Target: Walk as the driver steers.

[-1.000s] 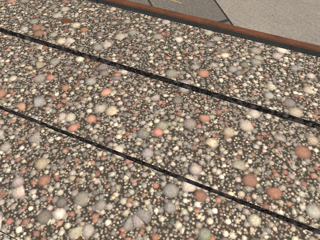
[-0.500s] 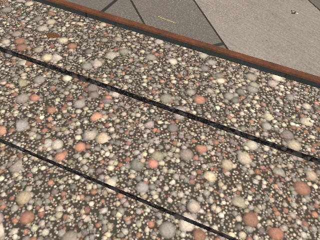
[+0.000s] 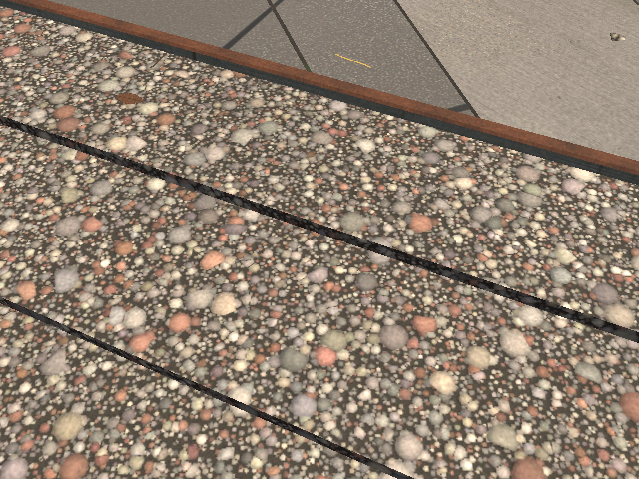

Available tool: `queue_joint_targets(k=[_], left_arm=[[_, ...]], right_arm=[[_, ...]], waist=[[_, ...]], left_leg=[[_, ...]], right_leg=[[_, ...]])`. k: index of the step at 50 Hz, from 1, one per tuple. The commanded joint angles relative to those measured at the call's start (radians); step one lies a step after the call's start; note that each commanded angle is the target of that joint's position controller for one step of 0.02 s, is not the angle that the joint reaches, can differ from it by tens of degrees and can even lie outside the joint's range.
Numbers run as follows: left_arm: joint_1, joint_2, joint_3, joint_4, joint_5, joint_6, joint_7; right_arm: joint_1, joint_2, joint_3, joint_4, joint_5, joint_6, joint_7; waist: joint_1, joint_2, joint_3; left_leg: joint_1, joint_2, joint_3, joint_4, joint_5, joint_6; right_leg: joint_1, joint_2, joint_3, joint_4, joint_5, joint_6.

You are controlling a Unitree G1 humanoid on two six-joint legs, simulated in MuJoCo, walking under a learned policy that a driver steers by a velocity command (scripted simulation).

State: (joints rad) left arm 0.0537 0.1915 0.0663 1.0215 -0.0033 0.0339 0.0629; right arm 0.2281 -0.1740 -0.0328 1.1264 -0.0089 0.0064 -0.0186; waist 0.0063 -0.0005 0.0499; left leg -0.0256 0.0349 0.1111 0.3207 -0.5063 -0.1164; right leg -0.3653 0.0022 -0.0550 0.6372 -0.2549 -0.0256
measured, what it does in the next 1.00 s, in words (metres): walks ahead: right foot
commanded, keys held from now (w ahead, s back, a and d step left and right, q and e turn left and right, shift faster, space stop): no key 0.32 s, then w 0.54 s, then w+q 0.14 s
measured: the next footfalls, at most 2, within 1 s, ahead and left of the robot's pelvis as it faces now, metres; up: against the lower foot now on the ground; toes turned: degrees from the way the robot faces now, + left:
right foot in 0.64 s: +0.06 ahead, -0.14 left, +0.02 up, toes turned -7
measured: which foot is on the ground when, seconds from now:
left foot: down 0.00-0.64, up 0.66-1.00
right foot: down 0.00-0.40, up 0.42-0.62, down 0.64-1.00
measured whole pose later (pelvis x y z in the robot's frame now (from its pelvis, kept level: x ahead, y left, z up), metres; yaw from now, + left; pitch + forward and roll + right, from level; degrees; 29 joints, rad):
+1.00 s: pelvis +0.17 -0.06 +0.02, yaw +2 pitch +2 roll +0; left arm 0.48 0.13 0.00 1.15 0.01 -0.10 0.03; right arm -0.04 -0.22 -0.06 0.89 0.04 -0.06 0.04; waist 0.08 0.04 0.00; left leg -0.75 0.08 0.04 0.72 0.08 0.05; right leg 0.14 0.03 -0.16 0.14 -0.32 -0.04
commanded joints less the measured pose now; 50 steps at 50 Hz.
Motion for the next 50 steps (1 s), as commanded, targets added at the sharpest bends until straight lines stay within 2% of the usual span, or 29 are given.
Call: queue_joint_targets(k=[1,16,17,18,19,20,21,22,23,25,26,28,29,30,31,32,33,34,35,36,37,38,39,41,43,45,47,50], left_arm=[[-0.032,0.092,0.015,-0.036,0.001,-0.006,0.006],[-0.019,0.071,0.012,0.007,-0.001,0.002,0.003],[0.005,0.069,0.012,0.02,0.0,0.003,0.003],[0.016,0.079,0.017,0.026,-0.003,0.003,0.001],[0.018,0.09,0.025,0.028,-0.008,-0.001,-0.002],[-0.009,0.09,0.028,0.019,-0.011,-0.009,-0.008],[-0.034,0.074,0.026,0.006,-0.013,-0.02,-0.021],[-0.049,0.095,0.032,-0.007,-0.009,-0.026,-0.031],[-0.033,0.106,0.041,-0.005,-0.017,-0.028,-0.035],[0.003,0.078,0.039,0.001,-0.027,-0.03,-0.039],[0.005,0.063,0.035,0.002,-0.024,-0.034,-0.04],[0.044,0.039,0.028,0.002,-0.02,-0.038,-0.04],[0.106,0.042,0.029,0.013,-0.022,-0.039,-0.04],[0.2,0.053,0.035,0.035,-0.021,-0.04,-0.039],[0.328,0.085,0.054,0.081,-0.019,-0.041,-0.04],[0.504,0.118,0.067,0.14,-0.022,-0.047,-0.049],[0.52,0.178,0.05,0.142,-0.004,-0.071,-0.061],[0.423,0.158,0.025,0.119,0.01,-0.112,-0.074],[0.341,0.138,0.005,0.105,0.004,-0.141,-0.076],[0.294,0.095,-0.016,0.1,-0.001,-0.156,-0.081],[0.237,0.097,-0.024,0.09,0.004,-0.161,-0.084],[0.209,0.079,-0.032,0.085,0.012,-0.162,-0.083],[0.228,0.063,-0.039,0.084,0.016,-0.159,-0.078],[0.328,0.058,-0.048,0.109,0.012,-0.159,-0.059],[0.392,0.073,-0.053,0.117,0.012,-0.156,-0.044],[0.415,0.087,-0.053,0.11,0.017,-0.148,-0.03],[0.447,0.102,-0.05,0.107,0.013,-0.146,-0.022],[0.476,0.116,-0.038,0.114,0.011,-0.139,-0.021]], right_arm=[[0.09,-0.076,-0.01,0.005,-0.001,-0.005,-0.004],[0.206,-0.032,0.001,0.042,-0.004,-0.025,-0.022],[0.232,-0.024,0.003,0.05,-0.005,-0.025,-0.024],[0.245,-0.038,-0.002,0.049,-0.001,-0.024,-0.029],[0.246,-0.067,-0.011,0.037,0.001,-0.023,-0.035],[0.263,-0.098,-0.022,0.026,0.004,-0.026,-0.039],[0.235,-0.151,-0.041,0.01,0.008,-0.034,-0.04],[0.21,-0.171,-0.052,-0.001,0.005,-0.043,-0.04],[0.183,-0.149,-0.052,-0.011,0.001,-0.051,-0.038],[0.152,-0.113,-0.049,-0.025,0.013,-0.061,-0.028],[0.145,-0.107,-0.048,-0.028,0.017,-0.063,-0.022],[0.13,-0.128,-0.052,-0.03,0.017,-0.065,-0.016],[0.106,-0.139,-0.055,-0.036,0.02,-0.065,-0.015],[0.065,-0.149,-0.057,-0.05,0.026,-0.066,-0.015],[0.046,-0.137,-0.053,-0.063,0.022,-0.066,-0.017],[-0.035,-0.103,-0.04,-0.097,0.006,-0.066,-0.019],[-0.056,-0.01,-0.018,-0.158,0.02,-0.074,-0.009],[-0.079,-0.029,-0.025,-0.206,0.072,-0.101,0.0],[-0.122,-0.055,-0.026,-0.235,0.101,-0.112,0.007],[-0.115,-0.083,-0.027,-0.236,0.078,-0.115,0.008],[-0.075,-0.09,-0.033,-0.219,0.049,-0.113,0.003],[-0.046,-0.11,-0.041,-0.206,0.041,-0.105,0.005],[-0.041,-0.123,-0.045,-0.198,0.043,-0.095,0.01],[-0.108,-0.102,-0.042,-0.213,0.036,-0.082,0.019],[-0.209,-0.082,-0.038,-0.251,0.028,-0.083,0.028],[-0.289,-0.058,-0.03,-0.277,0.036,-0.086,0.042],[-0.371,-0.043,-0.021,-0.302,0.048,-0.083,0.054],[-0.431,-0.053,-0.019,-0.328,0.054,-0.08,0.072]], waist=[[-0.004,0.016,-0.066],[0.003,0.018,-0.021],[0.003,0.022,-0.039],[0.001,0.036,-0.026],[-0.005,0.066,-0.008],[-0.025,0.103,0.017],[-0.023,0.19,0.05],[-0.02,0.203,0.087],[0.001,0.177,0.092],[0.03,0.137,0.065],[0.031,0.124,0.042],[0.047,0.152,0.023],[0.078,0.16,0.021],[0.127,0.15,0.008],[0.178,0.103,-0.037],[0.264,-0.046,-0.099],[0.201,-0.318,-0.098],[0.125,-0.262,-0.043],[0.069,-0.178,0.07],[0.035,-0.052,0.107],[-0.01,-0.009,0.097],[-0.035,-0.031,0.084],[-0.033,-0.053,0.078],[-0.003,-0.03,0.081],[0.02,-0.015,0.074],[0.04,-0.028,0.056],[0.066,-0.048,0.062],[0.069,-0.069,0.085]], left_leg=[[-0.098,0.036,-0.022,-0.03,0.329,0.068],[-0.172,0.041,-0.023,-0.041,0.198,0.074],[-0.165,0.041,-0.026,-0.05,0.128,0.08],[-0.171,0.05,-0.041,-0.056,0.039,0.097],[-0.162,0.08,-0.081,-0.068,-0.067,0.131],[-0.142,0.149,-0.159,-0.111,-0.176,0.181],[-0.143,0.268,-0.279,-0.183,-0.229,0.239],[-0.138,0.353,-0.353,-0.221,-0.188,0.284],[-0.082,0.365,-0.354,-0.22,-0.099,0.292],[-0.008,0.315,-0.265,-0.186,0.041,0.255],[-0.025,0.274,-0.206,-0.175,0.081,0.235],[-0.136,0.227,-0.133,-0.148,0.089,0.234],[-0.206,0.214,-0.11,-0.101,0.07,0.243],[-0.281,0.191,-0.083,-0.012,0.102,0.248],[-0.322,0.141,-0.044,0.178,0.253,0.247],[-0.469,0.069,0.018,0.551,0.338,0.204],[-0.802,-0.071,-0.069,0.899,-0.102,0.167],[-0.904,-0.079,-0.272,1.092,-0.04,0.198],[-0.998,-0.01,-0.27,1.145,0.08,0.231],[-0.987,0.04,-0.252,1.131,0.21,0.237],[-0.916,0.083,-0.227,1.067,0.309,0.229],[-0.835,0.109,-0.216,1.003,0.358,0.218],[-0.792,0.113,-0.188,0.953,0.389,0.206],[-0.796,0.108,-0.141,0.874,0.441,0.182],[-0.824,0.094,-0.11,0.734,0.508,0.166],[-0.782,0.063,-0.074,0.566,0.586,0.158],[-0.722,0.037,-0.041,0.431,0.624,0.156],[-0.711,0.012,-0.034,0.316,0.59,0.184]], right_leg=[[0.129,-0.041,0.088,-0.087,0.144,-0.095],[0.083,-0.035,0.092,-0.128,-0.042,-0.085],[0.083,-0.027,0.084,-0.131,-0.128,-0.08],[0.052,-0.009,0.064,-0.112,-0.233,-0.075],[-0.014,0.016,0.03,-0.061,-0.332,-0.068],[-0.1,0.036,-0.011,0.029,-0.336,-0.056],[-0.159,0.04,-0.065,0.205,-0.201,-0.042],[-0.239,-0.021,-0.026,0.337,-0.197,-0.046],[-0.325,-0.051,-0.002,0.435,-0.223,-0.049],[-0.365,-0.092,0.002,0.443,-0.217,-0.047],[-0.296,-0.089,-0.028,0.373,-0.217,-0.039],[-0.092,-0.061,-0.089,0.267,-0.262,-0.017],[0.02,-0.039,-0.121,0.213,-0.266,-0.01],[0.16,-0.004,-0.161,0.116,-0.24,-0.012],[0.309,0.047,-0.182,0.013,-0.264,-0.019],[0.498,-0.013,-0.032,-0.054,-0.265,-0.059],[0.532,-0.259,0.575,-0.343,-0.489,-0.209],[0.386,-0.403,0.921,-0.535,-0.637,-0.317],[0.303,-0.449,0.831,-0.544,-0.65,-0.303],[0.245,-0.415,0.674,-0.518,-0.521,-0.254],[0.186,-0.358,0.521,-0.511,-0.369,-0.199],[0.145,-0.304,0.393,-0.508,-0.242,-0.159],[0.135,-0.259,0.294,-0.521,-0.146,-0.143],[0.181,-0.218,0.178,-0.533,0.107,-0.14],[0.254,-0.195,0.112,-0.53,0.3,-0.129],[0.296,-0.165,0.024,-0.537,0.363,-0.097],[0.322,-0.174,-0.022,-0.571,0.364,-0.079],[0.438,-0.217,-0.077,-0.542,0.475,-0.079]])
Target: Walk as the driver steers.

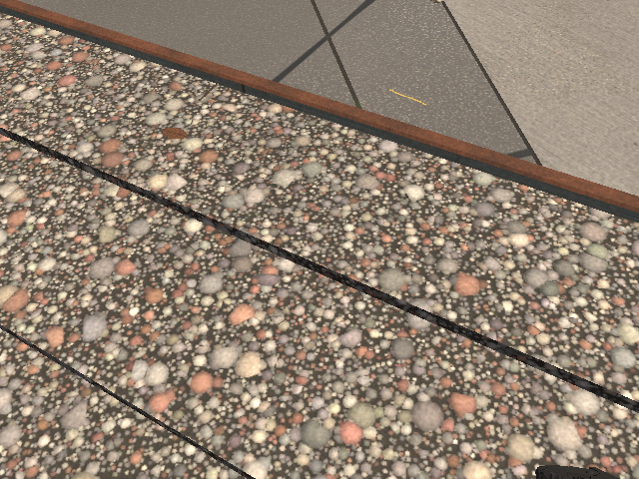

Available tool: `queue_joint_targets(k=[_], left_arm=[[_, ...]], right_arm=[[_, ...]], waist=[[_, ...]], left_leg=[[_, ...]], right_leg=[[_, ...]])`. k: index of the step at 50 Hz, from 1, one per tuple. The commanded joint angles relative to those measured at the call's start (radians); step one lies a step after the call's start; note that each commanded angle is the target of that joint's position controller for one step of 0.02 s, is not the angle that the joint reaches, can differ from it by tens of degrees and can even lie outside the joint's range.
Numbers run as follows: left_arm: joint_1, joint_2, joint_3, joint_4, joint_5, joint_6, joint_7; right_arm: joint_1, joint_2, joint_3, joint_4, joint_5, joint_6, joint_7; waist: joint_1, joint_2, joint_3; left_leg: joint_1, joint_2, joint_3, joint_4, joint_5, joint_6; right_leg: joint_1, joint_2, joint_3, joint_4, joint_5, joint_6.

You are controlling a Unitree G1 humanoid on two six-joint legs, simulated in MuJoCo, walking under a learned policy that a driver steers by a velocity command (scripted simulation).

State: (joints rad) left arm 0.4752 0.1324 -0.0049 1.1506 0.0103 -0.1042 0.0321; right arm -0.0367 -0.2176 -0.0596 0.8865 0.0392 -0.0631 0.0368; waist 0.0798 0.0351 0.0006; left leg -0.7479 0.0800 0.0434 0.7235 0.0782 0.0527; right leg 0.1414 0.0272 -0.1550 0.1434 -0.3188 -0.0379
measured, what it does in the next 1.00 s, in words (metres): climbs, turning left: left foot, then right foot 0.04 m higher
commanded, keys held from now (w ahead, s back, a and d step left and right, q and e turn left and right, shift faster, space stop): w+q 0.92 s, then w+e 0.08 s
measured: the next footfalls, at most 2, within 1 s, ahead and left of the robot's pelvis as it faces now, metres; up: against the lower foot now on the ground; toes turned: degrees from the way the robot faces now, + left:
left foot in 0.14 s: +0.27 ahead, +0.10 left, +0.00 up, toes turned +6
right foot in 0.58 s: +0.58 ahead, -0.05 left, +0.04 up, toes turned +20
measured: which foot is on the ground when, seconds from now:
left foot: up 0.00-0.12, down 0.14-0.60, up 0.62-1.00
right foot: down 0.00-0.12, up 0.14-0.56, down 0.58-1.00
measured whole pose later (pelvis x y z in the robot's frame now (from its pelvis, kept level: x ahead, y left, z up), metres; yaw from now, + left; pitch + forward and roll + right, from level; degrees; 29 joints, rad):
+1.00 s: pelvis +0.52 +0.12 +0.03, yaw +33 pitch +2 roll -4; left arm 0.30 0.31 0.09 0.87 -0.03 -0.08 0.00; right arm 0.15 -0.27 -0.06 0.64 0.01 -0.01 0.03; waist 0.06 0.01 -0.01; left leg -0.49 0.08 0.03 0.64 -0.22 0.07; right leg -0.09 -0.10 -0.22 0.40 -0.32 0.07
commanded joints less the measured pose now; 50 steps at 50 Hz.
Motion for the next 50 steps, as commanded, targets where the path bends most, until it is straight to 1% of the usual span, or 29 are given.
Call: queue_joint_targets(k=[1,4,6,7,8,9,10,11,12,13,16,18,20,22,25,27,28,29,30,31,32,33,34,36,38,42,47,49,50], left_arm=[[0.048,0.184,0.038,-0.02,-0.001,0.003,0.009],[0.002,0.228,0.058,-0.052,-0.002,0.02,0.02],[-0.064,0.266,0.071,-0.088,0.002,0.038,0.021],[-0.101,0.276,0.073,-0.117,0.002,0.03,0.013],[-0.037,0.111,0.034,-0.161,0.026,0.002,-0.014],[-0.053,0.127,0.028,-0.188,-0.026,-0.051,-0.037],[-0.161,0.19,0.045,-0.227,-0.054,-0.078,-0.043],[-0.224,0.213,0.047,-0.254,-0.055,-0.088,-0.039],[-0.247,0.224,0.058,-0.261,-0.044,-0.083,-0.029],[-0.233,0.23,0.066,-0.27,-0.035,-0.067,-0.023],[-0.234,0.174,0.06,-0.32,-0.011,-0.024,-0.019],[-0.315,0.171,0.051,-0.376,0.011,-0.011,-0.015],[-0.433,0.162,0.04,-0.427,0.033,-0.015,-0.01],[-0.516,0.136,0.027,-0.454,0.018,-0.02,-0.005],[-0.586,0.169,0.033,-0.484,-0.024,-0.025,-0.008],[-0.544,0.219,0.054,-0.486,-0.034,-0.035,-0.015],[-0.468,0.248,0.071,-0.47,-0.029,-0.041,-0.018],[-0.33,0.295,0.092,-0.441,-0.019,-0.048,-0.015],[-0.159,0.366,0.115,-0.419,0.006,-0.046,-0.005],[-0.075,0.395,0.128,-0.392,0.014,-0.027,-0.012],[-0.137,0.28,0.099,-0.425,0.005,-0.023,-0.002],[-0.18,0.237,0.09,-0.424,-0.011,-0.013,0.008],[-0.228,0.23,0.088,-0.414,-0.015,-0.005,0.009],[-0.294,0.198,0.079,-0.403,0.0,-0.008,-0.002],[-0.322,0.203,0.086,-0.396,-0.011,-0.014,-0.01],[-0.325,0.291,0.118,-0.387,-0.013,-0.012,-0.014],[-0.282,0.343,0.135,-0.37,-0.041,-0.001,-0.027],[-0.268,0.339,0.128,-0.346,-0.05,0.015,-0.036],[-0.256,0.315,0.114,-0.336,-0.041,0.019,-0.039]], right_arm=[[-0.168,-0.015,0.007,-0.095,0.003,-0.012,0.024],[-0.105,-0.065,-0.014,-0.102,-0.008,-0.014,0.041],[0.168,-0.152,-0.057,-0.037,-0.009,-0.006,0.041],[0.324,-0.196,-0.082,-0.002,-0.011,0.005,0.026],[0.374,-0.256,-0.087,0.008,-0.024,0.009,0.011],[0.399,-0.238,-0.077,0.01,-0.049,0.001,0.003],[0.36,-0.175,-0.065,0.013,-0.045,-0.013,-0.001],[0.288,-0.116,-0.046,-0.003,-0.034,-0.026,0.003],[0.22,-0.088,-0.031,-0.021,-0.034,-0.035,0.011],[0.184,-0.077,-0.021,-0.035,-0.039,-0.04,0.009],[0.221,-0.102,-0.013,-0.034,-0.037,-0.027,-0.01],[0.26,-0.131,-0.016,-0.042,-0.033,-0.019,-0.027],[0.289,-0.142,-0.018,-0.068,-0.032,-0.009,-0.043],[0.352,-0.155,-0.023,-0.071,-0.028,-0.008,-0.047],[0.422,-0.17,-0.027,-0.069,-0.022,-0.002,-0.047],[0.423,-0.161,-0.026,-0.081,-0.019,0.005,-0.05],[0.398,-0.157,-0.025,-0.099,-0.019,0.005,-0.053],[0.353,-0.134,-0.019,-0.129,-0.025,0.001,-0.056],[0.323,-0.081,-0.008,-0.183,-0.022,-0.004,-0.06],[0.412,-0.043,0.01,-0.223,-0.014,-0.016,-0.049],[0.417,-0.137,-0.012,-0.195,-0.003,-0.016,-0.035],[0.342,-0.162,-0.019,-0.208,-0.008,-0.007,-0.029],[0.305,-0.148,-0.019,-0.223,-0.019,0.002,-0.03],[0.313,-0.116,-0.024,-0.231,-0.022,0.022,-0.031],[0.331,-0.088,-0.017,-0.244,-0.008,0.038,-0.031],[0.262,-0.078,-0.007,-0.28,-0.025,0.044,-0.023],[0.174,-0.118,-0.017,-0.317,-0.024,0.051,-0.005],[0.232,-0.11,-0.022,-0.292,-0.027,0.041,-0.004],[0.336,-0.149,-0.046,-0.254,-0.029,0.036,-0.009]], waist=[[-0.016,-0.117,0.128],[-0.089,-0.183,0.05],[-0.225,-0.213,-0.078],[-0.299,-0.167,-0.152],[-0.186,0.146,-0.248],[-0.191,0.154,-0.395],[-0.197,0.086,-0.257],[-0.158,-0.018,-0.154],[-0.11,-0.103,-0.084],[-0.07,-0.112,-0.058],[-0.029,-0.036,-0.003],[-0.037,-0.03,0.026],[-0.074,-0.031,0.025],[-0.115,0.015,-0.003],[-0.145,0.076,-0.016],[-0.105,0.117,-0.045],[-0.057,0.135,-0.088],[0.016,0.14,-0.176],[0.07,0.0,-0.325],[0.027,-0.385,-0.481],[0.024,-0.293,-0.358],[0.026,-0.201,-0.2],[-0.006,-0.133,-0.11],[-0.071,-0.124,-0.016],[-0.097,-0.144,0.008],[-0.094,-0.116,-0.006],[-0.063,-0.118,0.004],[-0.105,-0.088,0.017],[-0.154,-0.06,-0.016]], left_leg=[[0.036,-0.049,0.047,-0.107,-0.02,0.034],[0.163,-0.122,0.106,-0.108,-0.154,0.095],[0.46,-0.167,0.1,-0.196,-0.158,0.147],[0.767,-0.11,-0.035,-0.218,-0.142,0.178],[1.134,0.151,-0.53,-0.194,-0.138,0.334],[1.219,0.267,-0.887,-0.397,-0.266,0.438],[1.122,0.221,-0.754,-0.441,-0.283,0.37],[0.96,0.178,-0.614,-0.464,-0.238,0.327],[0.791,0.143,-0.532,-0.488,-0.166,0.297],[0.672,0.109,-0.469,-0.506,-0.117,0.283],[0.495,0.087,-0.407,-0.526,-0.085,0.29],[0.416,0.05,-0.365,-0.537,-0.142,0.268],[0.336,-0.007,-0.308,-0.543,-0.107,0.227],[0.355,-0.033,-0.275,-0.521,-0.057,0.192],[0.482,0.013,-0.33,-0.486,-0.047,0.18],[0.589,0.058,-0.403,-0.419,-0.007,0.158],[0.614,0.044,-0.412,-0.348,0.089,0.138],[0.569,-0.002,-0.375,-0.201,0.173,0.098],[0.306,-0.106,-0.26,0.118,0.054,0.026],[0.031,-0.183,-0.202,0.388,-0.609,-0.006],[-0.094,-0.115,-0.236,0.583,-0.625,-0.018],[-0.133,-0.071,-0.183,0.64,-0.547,-0.021],[-0.103,-0.03,-0.137,0.619,-0.491,-0.015],[0.025,0.021,-0.137,0.566,-0.462,-0.006],[0.076,0.038,-0.116,0.49,-0.419,-0.018],[0.193,0.041,-0.058,0.191,-0.282,-0.032],[0.265,0.02,-0.02,-0.004,-0.303,0.0],[0.4,-0.031,0.033,-0.128,-0.305,0.036],[0.559,-0.08,0.06,-0.166,-0.297,0.054]], right_leg=[[-0.03,-0.256,0.001,-0.011,0.662,-0.068],[0.08,-0.297,-0.035,0.191,1.191,-0.059],[0.04,-0.288,-0.044,0.54,1.303,-0.044],[-0.204,-0.245,-0.028,0.807,1.057,-0.016],[-0.691,-0.033,0.022,1.228,-0.017,0.036],[-0.849,0.033,0.253,1.46,-0.216,0.023],[-0.944,-0.03,0.297,1.454,-0.138,-0.009],[-0.941,-0.075,0.28,1.383,-0.052,-0.019],[-0.893,-0.106,0.265,1.314,-0.014,-0.012],[-0.832,-0.133,0.27,1.271,0.001,-0.002],[-0.875,-0.158,0.227,1.293,-0.031,0.047],[-0.944,-0.181,0.208,1.204,0.057,0.076],[-0.858,-0.156,0.158,0.956,0.19,0.095],[-0.757,-0.105,0.132,0.747,0.28,0.095],[-0.687,-0.035,0.115,0.535,0.271,0.107],[-0.621,-0.01,0.132,0.434,0.211,0.085],[-0.517,0.007,0.126,0.381,0.191,0.056],[-0.313,-0.047,0.173,0.367,0.194,0.002],[0.03,-0.247,0.431,0.367,0.106,-0.108],[0.251,-0.463,0.928,0.205,-0.138,-0.248],[0.176,-0.47,0.973,0.162,-0.342,-0.244],[0.027,-0.434,0.786,0.155,-0.328,-0.199],[-0.116,-0.389,0.644,0.137,-0.228,-0.165],[-0.341,-0.326,0.462,0.074,-0.076,-0.124],[-0.416,-0.305,0.325,0.029,0.014,-0.132],[-0.444,-0.292,0.135,0.014,0.126,-0.143],[-0.344,-0.353,0.101,0.036,0.049,-0.114],[-0.368,-0.341,0.078,0.109,0.037,-0.103],[-0.412,-0.3,0.046,0.25,0.162,-0.089]])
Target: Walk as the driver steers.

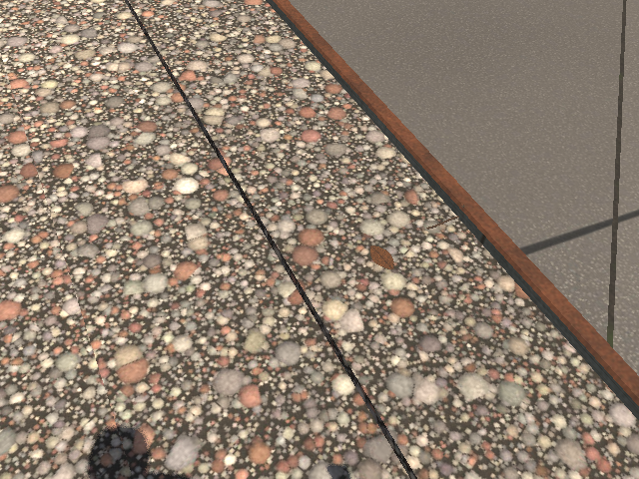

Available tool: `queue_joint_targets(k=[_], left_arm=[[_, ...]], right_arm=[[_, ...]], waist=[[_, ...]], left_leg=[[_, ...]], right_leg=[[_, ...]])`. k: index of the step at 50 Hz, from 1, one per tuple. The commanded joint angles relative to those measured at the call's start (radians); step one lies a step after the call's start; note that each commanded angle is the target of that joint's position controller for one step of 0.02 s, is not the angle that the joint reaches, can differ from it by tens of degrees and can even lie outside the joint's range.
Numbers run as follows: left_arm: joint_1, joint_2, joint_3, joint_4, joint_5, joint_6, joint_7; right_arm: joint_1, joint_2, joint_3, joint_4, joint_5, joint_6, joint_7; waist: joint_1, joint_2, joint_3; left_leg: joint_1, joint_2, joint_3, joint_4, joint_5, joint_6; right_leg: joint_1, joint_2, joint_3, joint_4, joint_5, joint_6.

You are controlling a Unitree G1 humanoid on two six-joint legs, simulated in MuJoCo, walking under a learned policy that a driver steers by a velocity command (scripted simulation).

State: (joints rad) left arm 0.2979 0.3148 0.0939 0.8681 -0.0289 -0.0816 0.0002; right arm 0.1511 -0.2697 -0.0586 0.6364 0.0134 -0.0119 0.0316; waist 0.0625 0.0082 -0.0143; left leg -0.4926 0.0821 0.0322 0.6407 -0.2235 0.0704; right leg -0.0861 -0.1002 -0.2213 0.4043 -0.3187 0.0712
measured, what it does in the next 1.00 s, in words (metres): walks ahead, turning right: left foot, then right foot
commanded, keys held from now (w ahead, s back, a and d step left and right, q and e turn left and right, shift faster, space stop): w+e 0.06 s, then e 0.94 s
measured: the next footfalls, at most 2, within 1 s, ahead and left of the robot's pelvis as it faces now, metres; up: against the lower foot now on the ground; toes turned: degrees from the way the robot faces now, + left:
left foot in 0.02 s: +0.13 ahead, +0.11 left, +0.00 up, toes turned +4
right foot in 0.50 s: +0.31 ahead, -0.11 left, +0.00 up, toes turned -14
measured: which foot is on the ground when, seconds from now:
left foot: up 0.00-0.00, down 0.02-0.50, up 0.52-0.90, down 0.92-1.00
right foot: down 0.00-0.02, up 0.04-0.48, down 0.50-0.92, up 0.94-1.00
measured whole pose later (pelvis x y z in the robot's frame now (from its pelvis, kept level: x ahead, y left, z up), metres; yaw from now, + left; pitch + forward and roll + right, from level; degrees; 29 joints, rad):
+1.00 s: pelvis +0.24 +0.05 +0.00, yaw -30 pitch +2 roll +0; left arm 0.14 0.32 0.10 0.62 -0.02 0.04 0.02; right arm 0.21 -0.26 -0.07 0.69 -0.04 -0.01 -0.02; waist -0.01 -0.04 0.01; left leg -0.33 0.00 -0.03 0.55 -0.25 0.01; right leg -0.57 0.13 0.14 0.93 -0.43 0.01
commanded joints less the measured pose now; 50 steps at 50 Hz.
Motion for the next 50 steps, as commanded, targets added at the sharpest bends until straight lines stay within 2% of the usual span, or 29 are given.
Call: queue_joint_targets(k=[1,2,3,4,5,6,8,11,13,16,21,23,24,25,26,27,28,29,30,31,34,38,42,45,46,47,48,49,50], left_arm=[[-0.074,0.074,-0.009,-0.054,0.018,-0.004,-0.011],[-0.055,-0.012,-0.04,-0.114,0.038,-0.019,-0.016],[-0.076,0.059,-0.027,-0.11,0.0,-0.039,-0.013],[-0.102,0.096,-0.014,-0.112,-0.03,-0.044,-0.015],[-0.102,0.087,-0.016,-0.106,-0.019,-0.039,-0.014],[-0.103,0.079,-0.014,-0.092,0.001,-0.029,-0.01],[-0.066,0.067,-0.007,-0.069,0.004,0.003,-0.009],[-0.07,0.021,-0.012,-0.075,0.009,0.035,-0.003],[-0.117,0.0,-0.018,-0.103,0.019,0.041,-0.006],[-0.196,-0.03,-0.029,-0.145,0.025,0.047,-0.027],[-0.233,0.014,-0.01,-0.206,0.022,0.052,-0.062],[-0.165,0.04,0.006,-0.202,0.02,0.053,-0.067],[-0.086,0.067,0.021,-0.185,0.02,0.045,-0.064],[-0.01,0.135,0.045,-0.18,0.027,0.041,-0.044],[0.018,0.229,0.061,-0.188,0.035,0.042,-0.018],[-0.003,0.234,0.05,-0.22,0.056,0.036,-0.022],[-0.054,0.18,0.041,-0.248,0.039,0.041,-0.025],[-0.116,0.13,0.028,-0.257,0.017,0.046,-0.02],[-0.149,0.1,0.02,-0.26,0.003,0.057,-0.013],[-0.178,0.091,0.016,-0.266,0.002,0.064,-0.005],[-0.186,0.12,0.028,-0.282,0.031,0.08,0.012],[-0.184,0.145,0.04,-0.297,0.022,0.095,0.03],[-0.188,0.135,0.038,-0.316,0.023,0.111,0.026],[-0.191,0.12,0.033,-0.322,0.007,0.124,0.028],[-0.167,0.078,0.021,-0.328,0.01,0.124,0.029],[-0.187,0.065,0.022,-0.366,0.001,0.112,0.026],[-0.166,0.139,0.046,-0.351,0.021,0.095,0.023],[-0.129,0.171,0.06,-0.316,0.012,0.099,0.018],[-0.092,0.153,0.058,-0.283,0.011,0.113,0.02]], right_arm=[[0.291,-0.171,-0.08,0.029,-0.002,-0.02,-0.012],[0.341,-0.31,-0.097,0.015,-0.021,-0.028,-0.026],[0.348,-0.26,-0.082,0.0,-0.016,-0.053,-0.02],[0.309,-0.199,-0.059,0.004,-0.022,-0.07,-0.014],[0.248,-0.157,-0.044,0.001,-0.022,-0.074,-0.011],[0.18,-0.122,-0.033,-0.004,-0.021,-0.074,-0.01],[0.119,-0.086,-0.024,-0.003,-0.026,-0.083,-0.017],[0.097,-0.099,-0.033,0.011,-0.041,-0.095,-0.041],[0.069,-0.105,-0.036,0.015,-0.036,-0.083,-0.063],[0.078,-0.127,-0.045,0.035,-0.025,-0.062,-0.083],[0.064,-0.154,-0.06,0.052,-0.001,-0.023,-0.086],[0.035,-0.163,-0.065,0.044,0.007,-0.011,-0.091],[0.026,-0.157,-0.062,0.042,0.014,-0.007,-0.092],[0.057,-0.144,-0.056,0.041,0.006,-0.014,-0.087],[0.057,-0.046,-0.025,0.002,-0.056,-0.024,-0.078],[0.132,-0.053,-0.017,-0.01,-0.042,-0.031,-0.063],[0.08,-0.127,-0.03,0.001,-0.01,-0.032,-0.05],[0.025,-0.137,-0.033,-0.014,-0.005,-0.027,-0.049],[0.003,-0.128,-0.034,-0.005,-0.02,-0.017,-0.062],[-0.015,-0.132,-0.038,-0.017,-0.031,-0.005,-0.072],[0.016,-0.08,-0.025,-0.013,-0.023,0.011,-0.075],[0.014,-0.072,-0.021,-0.005,-0.02,0.011,-0.075],[0.005,-0.082,-0.029,-0.014,-0.012,0.0,-0.059],[0.077,-0.088,-0.043,0.007,-0.01,-0.014,-0.045],[0.109,-0.156,-0.06,0.005,-0.029,-0.013,-0.05],[0.088,-0.248,-0.081,0.008,-0.062,-0.006,-0.051],[0.028,-0.202,-0.071,-0.035,-0.086,-0.015,-0.053],[-0.043,-0.143,-0.053,-0.058,-0.074,-0.018,-0.064],[-0.088,-0.112,-0.043,-0.068,-0.052,-0.018,-0.069]], waist=[[-0.204,0.066,-0.069],[-0.166,0.367,-0.118],[-0.191,0.255,-0.189],[-0.173,0.175,-0.126],[-0.135,0.13,-0.1],[-0.105,0.091,-0.074],[-0.06,0.092,-0.057],[-0.037,0.052,-0.04],[-0.038,0.055,-0.021],[-0.078,0.079,-0.014],[-0.089,0.09,-0.016],[-0.054,0.097,-0.049],[-0.012,0.065,-0.085],[0.023,-0.016,-0.139],[-0.019,-0.252,-0.193],[-0.052,-0.264,-0.383],[-0.012,-0.127,-0.356],[-0.027,-0.081,-0.251],[-0.047,-0.001,-0.17],[-0.066,-0.023,-0.133],[-0.089,-0.097,-0.127],[-0.071,-0.124,-0.161],[-0.054,-0.17,-0.134],[-0.093,-0.174,-0.109],[-0.087,-0.057,-0.108],[-0.053,0.291,-0.045],[-0.055,0.263,-0.053],[-0.024,0.164,-0.05],[-0.006,0.112,-0.035]], left_leg=[[0.498,-0.03,-0.039,-0.132,0.011,0.064],[0.715,0.245,-0.535,-0.289,-0.092,0.193],[0.703,0.336,-0.754,-0.391,-0.145,0.267],[0.653,0.329,-0.626,-0.36,0.012,0.237],[0.574,0.29,-0.46,-0.329,0.202,0.2],[0.5,0.244,-0.334,-0.327,0.344,0.166],[0.408,0.199,-0.18,-0.358,0.529,0.118],[0.388,0.192,-0.049,-0.395,0.691,0.121],[0.381,0.167,0.04,-0.404,0.683,0.103],[0.397,0.157,0.116,-0.396,0.659,0.094],[0.505,0.204,0.122,-0.275,0.708,0.093],[0.507,0.189,0.133,-0.131,0.832,0.067],[0.481,0.146,0.161,0.006,0.819,0.033],[0.36,0.074,0.171,0.203,0.63,-0.034],[0.053,-0.05,0.161,0.532,-0.242,-0.1],[-0.131,-0.177,-0.069,0.782,-0.517,-0.14],[-0.173,-0.117,-0.154,0.808,-0.436,-0.133],[-0.21,-0.085,-0.145,0.75,-0.354,-0.125],[-0.2,-0.056,-0.137,0.651,-0.294,-0.129],[-0.152,-0.046,-0.137,0.573,-0.273,-0.133],[-0.026,-0.084,-0.095,0.382,-0.256,-0.145],[0.046,-0.102,-0.103,0.235,-0.153,-0.151],[0.091,-0.119,-0.103,0.091,-0.139,-0.128],[0.252,-0.116,-0.078,-0.194,-0.028,-0.074],[0.353,0.06,-0.229,-0.284,-0.043,-0.011],[0.327,0.27,-0.511,-0.378,0.068,0.145],[0.262,0.352,-0.596,-0.387,0.141,0.223],[0.239,0.296,-0.471,-0.356,0.171,0.184],[0.237,0.22,-0.351,-0.332,0.18,0.129]], right_leg=[[-0.281,-0.098,0.042,0.275,0.217,-0.155],[-0.646,0.048,0.053,0.69,-0.18,-0.08],[-0.76,0.077,0.241,0.901,-0.244,-0.088],[-0.8,0.046,0.301,0.955,-0.182,-0.108],[-0.764,0.012,0.304,0.923,-0.107,-0.112],[-0.716,-0.01,0.31,0.866,-0.049,-0.103],[-0.61,-0.016,0.315,0.8,0.026,-0.088],[-0.597,0.018,0.312,0.714,0.125,-0.06],[-0.581,0.023,0.276,0.565,0.214,-0.045],[-0.515,0.03,0.214,0.376,0.302,-0.042],[-0.499,0.053,0.166,0.256,0.189,-0.087],[-0.406,0.104,0.121,0.2,0.134,-0.125],[-0.286,0.143,0.105,0.094,0.228,-0.154],[-0.093,0.109,0.205,0.03,0.544,-0.205],[0.138,-0.126,0.513,0.115,1.126,-0.316],[0.29,-0.306,0.877,0.051,1.035,-0.55],[0.245,-0.256,0.776,0.013,0.858,-0.512],[0.157,-0.196,0.67,0.002,0.699,-0.444],[0.04,-0.142,0.611,-0.027,0.547,-0.387],[-0.057,-0.121,0.597,-0.045,0.487,-0.364],[-0.176,-0.065,0.556,-0.068,0.479,-0.34],[-0.212,-0.038,0.578,-0.069,0.282,-0.308],[-0.221,-0.026,0.661,-0.069,0.081,-0.273],[-0.279,0.027,0.661,-0.007,0.023,-0.212],[-0.393,0.094,0.587,0.142,-0.113,-0.156],[-0.598,0.264,0.338,0.384,-0.266,-0.098],[-0.591,0.193,0.378,0.653,-0.287,-0.058],[-0.566,0.179,0.384,0.773,-0.216,-0.048],[-0.559,0.172,0.357,0.831,-0.157,-0.03]])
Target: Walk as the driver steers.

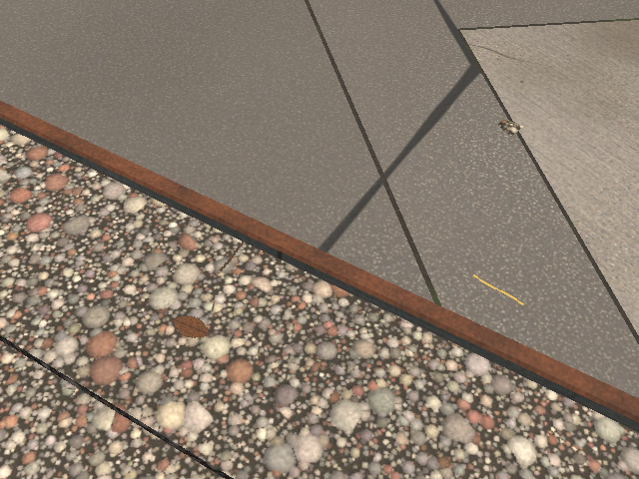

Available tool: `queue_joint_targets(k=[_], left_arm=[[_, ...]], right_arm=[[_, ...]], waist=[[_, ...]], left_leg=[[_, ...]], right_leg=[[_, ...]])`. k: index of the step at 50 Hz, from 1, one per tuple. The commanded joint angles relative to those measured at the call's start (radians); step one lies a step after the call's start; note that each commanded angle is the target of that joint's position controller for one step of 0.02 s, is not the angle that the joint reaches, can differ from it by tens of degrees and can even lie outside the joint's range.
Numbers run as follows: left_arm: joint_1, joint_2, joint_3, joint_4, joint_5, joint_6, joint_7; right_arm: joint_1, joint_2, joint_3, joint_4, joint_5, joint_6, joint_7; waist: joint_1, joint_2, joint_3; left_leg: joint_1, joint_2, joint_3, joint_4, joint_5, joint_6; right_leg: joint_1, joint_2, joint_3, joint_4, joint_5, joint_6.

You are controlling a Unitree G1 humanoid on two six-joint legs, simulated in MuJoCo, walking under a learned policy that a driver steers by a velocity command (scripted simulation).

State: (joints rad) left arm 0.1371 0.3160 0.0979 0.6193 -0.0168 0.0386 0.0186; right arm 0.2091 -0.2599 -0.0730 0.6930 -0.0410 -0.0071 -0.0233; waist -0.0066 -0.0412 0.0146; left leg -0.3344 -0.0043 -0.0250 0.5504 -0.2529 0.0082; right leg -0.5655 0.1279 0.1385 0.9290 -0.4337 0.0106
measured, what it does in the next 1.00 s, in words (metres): climbs: right foot, then left foot 0.04 m higher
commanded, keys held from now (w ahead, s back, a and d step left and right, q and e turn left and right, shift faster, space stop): e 0.16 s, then w+e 0.06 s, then w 0.78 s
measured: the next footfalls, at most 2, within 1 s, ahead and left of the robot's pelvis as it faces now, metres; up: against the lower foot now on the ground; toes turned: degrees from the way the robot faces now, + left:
right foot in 0.34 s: -0.01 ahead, -0.13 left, +0.00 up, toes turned -14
left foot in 0.76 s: +0.39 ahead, +0.03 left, +0.04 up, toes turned -10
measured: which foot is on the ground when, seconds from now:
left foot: down 0.00-0.34, up 0.36-0.74, down 0.76-1.00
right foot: up 0.00-0.32, down 0.34-0.84, up 0.86-1.00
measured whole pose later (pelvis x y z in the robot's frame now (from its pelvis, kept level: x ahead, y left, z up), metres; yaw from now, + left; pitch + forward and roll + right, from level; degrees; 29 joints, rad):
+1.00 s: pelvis +0.26 -0.05 +0.02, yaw -15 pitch +1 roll +2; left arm 0.24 0.30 0.04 0.73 -0.03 -0.02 0.00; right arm 0.23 -0.26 -0.06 0.78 0.01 -0.05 0.02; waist -0.01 -0.05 0.03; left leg -0.28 -0.04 0.08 0.40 -0.56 -0.02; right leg -0.49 -0.08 0.03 1.13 -0.46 -0.01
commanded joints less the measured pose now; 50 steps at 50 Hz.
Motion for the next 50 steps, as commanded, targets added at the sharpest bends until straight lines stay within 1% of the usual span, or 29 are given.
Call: queue_joint_targets(k=[1,4,8,10,14,15,16,17,18,19,20,21,23,25,28,31,34,37,38,39,40,41,42,43,44,45,46,48,50], left_arm=[[0.081,0.129,0.048,-0.025,0.003,0.003,0.004],[0.011,0.072,0.024,-0.06,-0.01,0.01,-0.002],[-0.061,0.036,-0.001,-0.107,-0.003,0.006,-0.014],[-0.06,0.033,-0.008,-0.114,-0.004,0.006,-0.026],[0.011,0.05,-0.003,-0.085,-0.004,-0.005,-0.044],[0.078,0.039,-0.003,-0.05,-0.004,-0.012,-0.047],[0.163,0.039,0.001,-0.004,-0.006,-0.018,-0.044],[0.264,0.058,0.007,0.027,-0.005,-0.026,-0.037],[0.311,0.178,0.023,0.017,0.008,-0.035,-0.026],[0.301,0.204,0.034,-0.005,0.02,-0.061,-0.029],[0.248,0.154,0.017,-0.006,0.015,-0.08,-0.029],[0.208,0.111,0.001,-0.004,0.011,-0.092,-0.027],[0.157,0.085,-0.014,-0.01,0.012,-0.097,-0.021],[0.177,0.072,-0.02,0.004,0.022,-0.104,-0.015],[0.217,0.078,-0.019,0.033,0.02,-0.107,-0.01],[0.265,0.096,-0.015,0.062,0.015,-0.105,-0.007],[0.308,0.116,-0.01,0.095,-0.002,-0.095,-0.006],[0.313,0.141,-0.004,0.113,-0.003,-0.087,-0.005],[0.296,0.154,-0.003,0.115,0.001,-0.084,-0.002],[0.383,0.103,-0.02,0.13,-0.003,-0.083,-0.005],[0.406,0.098,-0.03,0.145,-0.009,-0.085,-0.005],[0.369,0.137,-0.023,0.139,-0.007,-0.098,-0.006],[0.321,0.074,-0.044,0.104,0.0,-0.109,-0.013],[0.262,0.055,-0.051,0.106,0.012,-0.125,-0.026],[0.161,0.078,-0.041,0.069,-0.008,-0.132,-0.033],[0.119,0.084,-0.041,0.047,-0.018,-0.128,-0.03],[0.114,0.075,-0.039,0.052,-0.014,-0.114,-0.022],[0.242,0.04,-0.041,0.079,-0.015,-0.059,-0.019],[0.3,0.052,-0.032,0.089,-0.01,-0.024,-0.01]], right_arm=[[-0.153,-0.108,-0.023,-0.127,0.023,-0.022,-0.019],[-0.089,-0.11,-0.015,-0.118,0.018,-0.008,-0.034],[-0.021,-0.167,-0.037,-0.098,0.02,0.008,-0.037],[-0.007,-0.201,-0.051,-0.091,0.033,0.01,-0.029],[-0.015,-0.212,-0.052,-0.065,0.065,-0.005,-0.002],[-0.031,-0.2,-0.047,-0.056,0.075,-0.008,0.006],[-0.022,-0.16,-0.034,-0.042,0.076,-0.014,0.014],[-0.04,-0.081,-0.007,-0.046,0.057,-0.025,0.026],[-0.089,-0.006,0.02,-0.107,0.018,-0.043,0.042],[-0.153,-0.116,-0.012,-0.133,0.053,-0.059,0.038],[-0.169,-0.164,-0.026,-0.131,0.08,-0.065,0.042],[-0.149,-0.167,-0.03,-0.11,0.075,-0.07,0.046],[-0.113,-0.157,-0.032,-0.081,0.046,-0.076,0.045],[-0.098,-0.123,-0.022,-0.058,0.044,-0.08,0.05],[-0.136,-0.079,-0.002,-0.05,0.048,-0.079,0.051],[-0.211,-0.06,0.012,-0.068,0.057,-0.08,0.065],[-0.294,-0.051,0.024,-0.107,0.067,-0.083,0.083],[-0.28,-0.077,0.019,-0.116,0.061,-0.09,0.094],[-0.206,-0.102,0.008,-0.108,0.058,-0.089,0.088],[-0.166,-0.153,-0.014,-0.091,0.054,-0.09,0.082],[-0.046,-0.155,-0.029,-0.065,0.057,-0.09,0.078],[0.115,-0.167,-0.049,-0.019,0.067,-0.077,0.071],[0.288,-0.219,-0.06,0.036,0.053,-0.065,0.061],[0.316,-0.177,-0.038,0.042,0.042,-0.059,0.05],[0.235,-0.163,-0.033,0.031,0.04,-0.057,0.038],[0.137,-0.15,-0.027,0.021,0.048,-0.058,0.035],[0.059,-0.108,-0.015,0.014,0.051,-0.057,0.036],[-0.06,-0.097,-0.003,-0.006,0.057,-0.057,0.044],[-0.159,-0.139,-0.008,-0.02,0.061,-0.07,0.05]], waist=[[0.053,0.145,-0.057],[0.003,0.168,-0.038],[-0.052,0.213,-0.086],[-0.065,0.225,-0.104],[-0.026,0.221,-0.07],[0.013,0.2,-0.067],[0.044,0.16,-0.08],[0.08,0.048,-0.12],[0.076,-0.238,-0.12],[0.124,-0.178,-0.07],[0.098,-0.133,0.021],[0.072,-0.124,0.069],[0.036,-0.099,0.081],[0.028,-0.065,0.054],[0.047,-0.054,0.044],[0.079,-0.062,0.077],[0.1,-0.059,0.129],[0.07,-0.083,0.111],[0.018,-0.11,0.046],[0.021,-0.04,-0.062],[-0.047,-0.044,-0.202],[-0.134,-0.018,-0.315],[-0.178,0.179,-0.427],[-0.185,0.17,-0.476],[-0.16,0.102,-0.335],[-0.093,0.053,-0.231],[-0.048,0.05,-0.161],[0.069,0.151,-0.115],[0.152,0.194,-0.052]], left_leg=[[0.105,0.272,-0.233,-0.231,0.205,0.168],[0.164,0.226,-0.112,-0.24,0.235,0.181],[0.281,0.279,-0.079,-0.217,0.312,0.212],[0.242,0.297,-0.068,-0.258,0.1,0.213],[0.122,0.302,-0.069,-0.285,-0.156,0.192],[0.073,0.283,-0.041,-0.251,-0.184,0.174],[-0.01,0.244,0.011,-0.175,-0.188,0.14],[-0.16,0.18,0.098,0.03,-0.205,0.069],[-0.481,0.063,0.18,0.397,-0.39,-0.026],[-0.588,0.053,0.042,0.548,-0.378,-0.03],[-0.63,0.093,0.004,0.592,-0.265,-0.018],[-0.643,0.109,-0.002,0.583,-0.148,-0.009],[-0.582,0.124,-0.005,0.53,0.01,-0.021],[-0.543,0.112,0.015,0.504,0.12,-0.035],[-0.482,0.095,0.033,0.348,0.228,-0.047],[-0.433,0.077,0.051,0.209,0.286,-0.043],[-0.437,0.069,0.054,0.078,0.246,-0.015],[-0.308,0.025,0.098,0.026,0.145,0.029],[-0.186,-0.013,0.128,0.029,0.104,0.057],[0.035,-0.052,0.169,0.041,0.098,0.093],[0.359,-0.031,0.107,0.064,0.151,0.135],[0.637,0.038,0.001,0.042,0.133,0.162],[0.826,0.282,-0.343,-0.072,-0.026,0.256],[0.807,0.337,-0.428,-0.108,0.03,0.248],[0.661,0.324,-0.34,-0.147,0.086,0.217],[0.532,0.29,-0.276,-0.191,0.085,0.18],[0.406,0.26,-0.225,-0.229,0.06,0.162],[0.112,0.257,-0.196,-0.341,-0.095,0.167],[-0.082,0.24,-0.114,-0.426,-0.098,0.146]], right_leg=[[-0.105,-0.066,-0.015,0.361,0.017,0.048],[-0.133,-0.094,-0.084,0.307,0.09,0.082],[-0.071,-0.149,-0.122,0.059,0.035,0.096],[0.021,-0.158,-0.168,-0.049,0.003,0.071],[0.232,-0.127,-0.22,-0.309,0.025,-0.021],[0.342,-0.109,-0.242,-0.442,0.109,-0.054],[0.496,-0.082,-0.249,-0.524,0.127,-0.079],[0.692,-0.183,-0.086,-0.555,0.111,-0.11],[0.818,-0.451,0.332,-0.605,0.11,-0.228],[0.676,-0.551,0.506,-0.714,-0.045,-0.369],[0.637,-0.508,0.437,-0.747,-0.158,-0.345],[0.602,-0.456,0.349,-0.76,-0.159,-0.304],[0.547,-0.387,0.216,-0.785,0.015,-0.253],[0.545,-0.357,0.126,-0.796,0.196,-0.239],[0.541,-0.325,0.019,-0.792,0.349,-0.217],[0.533,-0.335,-0.009,-0.799,0.373,-0.212],[0.58,-0.373,0.004,-0.802,0.368,-0.21],[0.597,-0.396,-0.001,-0.763,0.528,-0.197],[0.598,-0.392,-0.019,-0.694,0.756,-0.183],[0.549,-0.329,-0.082,-0.526,1.054,-0.148],[0.374,-0.311,-0.096,-0.318,1.153,-0.098],[0.182,-0.274,-0.106,-0.124,1.01,-0.057],[-0.011,-0.166,-0.094,0.252,0.313,-0.018],[-0.04,-0.146,0.025,0.38,-0.118,-0.036],[-0.097,-0.176,0.032,0.373,-0.102,-0.054],[-0.106,-0.212,-0.02,0.291,-0.048,-0.057],[-0.081,-0.229,-0.063,0.251,-0.033,-0.05],[0.1,-0.227,-0.116,0.263,-0.053,-0.018],[0.213,-0.216,-0.15,0.22,-0.01,-0.002]])
Keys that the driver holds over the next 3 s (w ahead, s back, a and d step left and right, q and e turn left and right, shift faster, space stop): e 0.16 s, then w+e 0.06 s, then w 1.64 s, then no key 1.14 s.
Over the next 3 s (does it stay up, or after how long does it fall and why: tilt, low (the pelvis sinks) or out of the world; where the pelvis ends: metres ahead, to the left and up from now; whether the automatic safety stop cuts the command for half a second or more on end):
stays up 0.89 -0.13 0.08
